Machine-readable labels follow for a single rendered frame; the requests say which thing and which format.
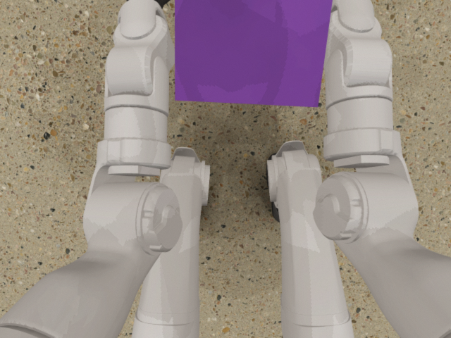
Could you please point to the robot left shin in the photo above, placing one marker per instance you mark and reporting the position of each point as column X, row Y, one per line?
column 180, row 151

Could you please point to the left robot upper arm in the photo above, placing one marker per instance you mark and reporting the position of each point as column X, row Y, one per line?
column 127, row 226

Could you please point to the carton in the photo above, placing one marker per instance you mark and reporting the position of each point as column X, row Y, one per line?
column 268, row 52

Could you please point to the robot right forearm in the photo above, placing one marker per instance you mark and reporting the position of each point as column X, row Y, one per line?
column 359, row 93

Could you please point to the right robot upper arm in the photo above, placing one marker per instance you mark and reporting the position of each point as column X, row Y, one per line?
column 372, row 218

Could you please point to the left robot thigh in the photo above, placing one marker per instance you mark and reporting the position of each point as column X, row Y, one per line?
column 169, row 301

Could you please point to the robot left forearm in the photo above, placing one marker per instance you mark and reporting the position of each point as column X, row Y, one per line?
column 136, row 97

